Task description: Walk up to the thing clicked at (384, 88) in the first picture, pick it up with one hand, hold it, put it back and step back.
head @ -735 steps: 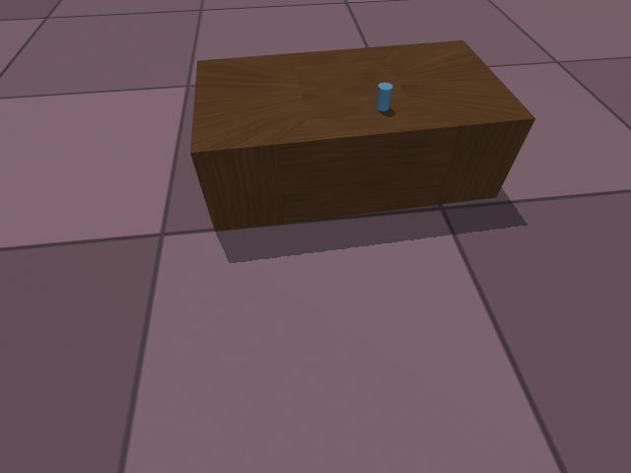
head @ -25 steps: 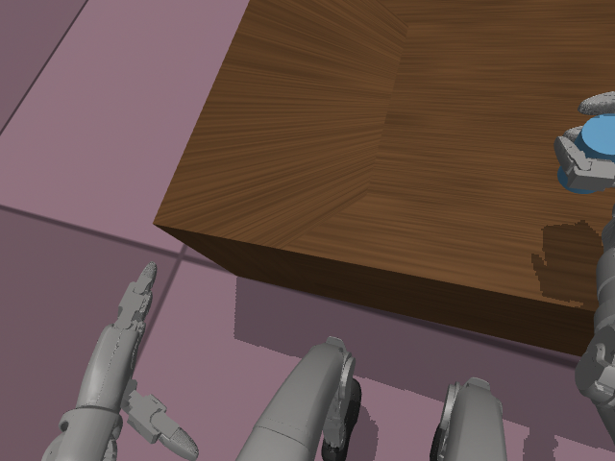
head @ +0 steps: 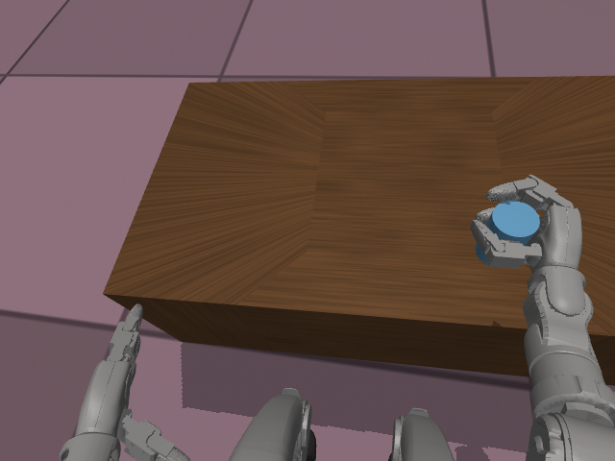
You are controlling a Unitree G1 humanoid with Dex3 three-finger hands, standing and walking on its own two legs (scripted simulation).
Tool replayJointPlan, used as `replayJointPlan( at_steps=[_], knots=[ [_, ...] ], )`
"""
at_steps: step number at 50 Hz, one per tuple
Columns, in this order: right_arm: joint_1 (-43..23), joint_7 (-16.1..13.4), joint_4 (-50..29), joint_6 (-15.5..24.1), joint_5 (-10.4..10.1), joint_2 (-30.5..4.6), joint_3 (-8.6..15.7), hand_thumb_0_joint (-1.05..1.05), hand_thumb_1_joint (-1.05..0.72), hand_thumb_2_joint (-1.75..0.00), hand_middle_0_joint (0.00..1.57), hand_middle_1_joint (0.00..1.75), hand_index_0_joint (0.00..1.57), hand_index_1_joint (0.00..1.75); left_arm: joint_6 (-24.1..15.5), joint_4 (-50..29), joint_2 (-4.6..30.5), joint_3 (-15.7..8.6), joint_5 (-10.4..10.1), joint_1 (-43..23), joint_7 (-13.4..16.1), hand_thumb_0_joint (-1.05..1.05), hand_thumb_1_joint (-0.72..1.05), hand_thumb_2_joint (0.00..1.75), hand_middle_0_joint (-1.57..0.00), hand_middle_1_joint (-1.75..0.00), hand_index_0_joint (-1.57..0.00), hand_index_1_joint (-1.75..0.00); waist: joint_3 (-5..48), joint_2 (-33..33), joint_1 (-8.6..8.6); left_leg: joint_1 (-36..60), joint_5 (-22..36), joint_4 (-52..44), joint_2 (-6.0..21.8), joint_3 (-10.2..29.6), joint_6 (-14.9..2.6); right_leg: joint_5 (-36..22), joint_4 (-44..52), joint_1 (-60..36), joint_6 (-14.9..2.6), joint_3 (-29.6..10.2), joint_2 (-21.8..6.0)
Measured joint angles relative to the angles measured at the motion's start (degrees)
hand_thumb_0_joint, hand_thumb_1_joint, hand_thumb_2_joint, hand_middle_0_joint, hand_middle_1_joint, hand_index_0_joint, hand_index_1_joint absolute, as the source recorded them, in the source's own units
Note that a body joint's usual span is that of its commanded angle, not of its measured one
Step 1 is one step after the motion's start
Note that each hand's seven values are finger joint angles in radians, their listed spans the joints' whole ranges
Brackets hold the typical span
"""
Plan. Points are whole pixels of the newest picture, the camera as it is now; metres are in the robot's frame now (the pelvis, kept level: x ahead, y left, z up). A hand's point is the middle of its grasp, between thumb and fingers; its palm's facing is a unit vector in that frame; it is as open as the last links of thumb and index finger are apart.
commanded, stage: lift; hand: right
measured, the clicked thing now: (504, 235) +0.43 -0.19 -0.01
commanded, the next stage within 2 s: hold in 0.88 s
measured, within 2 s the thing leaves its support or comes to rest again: neither
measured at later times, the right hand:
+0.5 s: hand (512, 251) +0.37 -0.17 +0.06, palm faces +0.10 +0.99 -0.02, open 7.2 cm
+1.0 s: hand (528, 253) +0.35 -0.17 +0.08, palm faces +0.11 +0.99 -0.02, open 7.2 cm
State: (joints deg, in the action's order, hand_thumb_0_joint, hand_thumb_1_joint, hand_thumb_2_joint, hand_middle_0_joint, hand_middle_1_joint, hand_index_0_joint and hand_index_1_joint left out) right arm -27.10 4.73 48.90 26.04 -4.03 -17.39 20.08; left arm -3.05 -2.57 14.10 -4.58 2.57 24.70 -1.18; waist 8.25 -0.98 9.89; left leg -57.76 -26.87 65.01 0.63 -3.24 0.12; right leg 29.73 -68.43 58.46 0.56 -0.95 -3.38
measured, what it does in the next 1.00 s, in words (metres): stands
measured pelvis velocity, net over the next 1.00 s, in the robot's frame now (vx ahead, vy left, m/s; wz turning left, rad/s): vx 0.01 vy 0.00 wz -0.01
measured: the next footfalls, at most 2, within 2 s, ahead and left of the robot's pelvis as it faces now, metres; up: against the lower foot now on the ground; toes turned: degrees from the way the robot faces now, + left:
none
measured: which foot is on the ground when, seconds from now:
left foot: down 0.00-1.00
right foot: down 0.00-1.00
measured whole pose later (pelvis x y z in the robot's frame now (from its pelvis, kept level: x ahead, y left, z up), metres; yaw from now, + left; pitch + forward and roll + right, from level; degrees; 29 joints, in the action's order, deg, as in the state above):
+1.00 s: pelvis +0.01 +0.00 +0.04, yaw +0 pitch +10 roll +1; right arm -8.5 2.8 27.2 22.0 -7.5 -11.1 10.8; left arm -2.5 8.6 12.4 -5.4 0.4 23.1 1.7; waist 4.4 -1.3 3.7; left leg -39.1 -23.5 52.7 1.5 -1.8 0.6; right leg 25.5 -54.1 38.7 0.3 1.0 -2.1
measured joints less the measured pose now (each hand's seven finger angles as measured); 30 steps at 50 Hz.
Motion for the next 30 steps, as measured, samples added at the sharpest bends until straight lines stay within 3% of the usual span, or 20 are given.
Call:
replayJointPlan(
  at_steps=[7, 16, 22, 30],
  knots=[
    [4.5, 0.1, -5.0, -0.1, -0.7, 2.0, -2.0, -0.01, 0.09, -1.10, 0.85, 1.03, 0.93, 1.04, 0.5, 3.8, 0.1, -1.1, -0.3, -0.6, 0.9, -0.01, -0.56, 0.06, -0.05, -0.04, -0.04, -0.05, -0.8, -0.3, -1.63, 3.6, 0.8, -2.2, 0.3, 0.6, 0.09, -1.0, 2.9, -4.0, -0.03, 0.7, 0.3],
    [9.8, -1.0, -11.1, -1.0, -1.5, 4.8, -5.0, -0.01, 0.09, -1.10, 0.85, 1.03, 0.93, 1.04, 0.6, 6.1, -0.8, -0.6, -0.8, -0.6, 1.6, -0.01, -0.55, 0.06, -0.05, -0.04, -0.04, -0.05, -1.7, -0.2, -3.52, 8.4, 1.6, -5.2, 0.4, 1.0, 0.17, -2.1, 6.4, -9.2, -0.06, 1.2, 0.6],
    [12.2, -1.5, -14.0, -1.3, -1.9, 5.4, -6.1, -0.01, 0.08, -1.10, 0.85, 1.03, 0.93, 1.04, 0.7, 7.6, -0.6, -1.6, -1.1, -1.0, 2.1, -0.01, -0.55, 0.05, -0.05, -0.04, -0.04, -0.05, -2.5, -0.3, -4.18, 10.6, 2.1, -6.6, 0.5, 1.3, 0.21, -2.7, 8.1, -11.6, -0.08, 1.5, 0.7],
    [15.1, -1.8, -17.6, -2.4, -2.3, 6.0, -7.5, -0.01, 0.08, -1.10, 0.85, 1.03, 0.93, 1.04, 0.8, 9.0, -1.3, -0.9, -1.4, -1.5, 2.3, -0.01, -0.55, 0.05, -0.05, -0.04, -0.04, -0.05, -3.1, -0.3, -4.94, 13.4, 2.6, -8.4, 0.5, 1.3, 0.28, -3.3, 10.0, -14.5, -0.10, 1.7, 0.8]
  ],
)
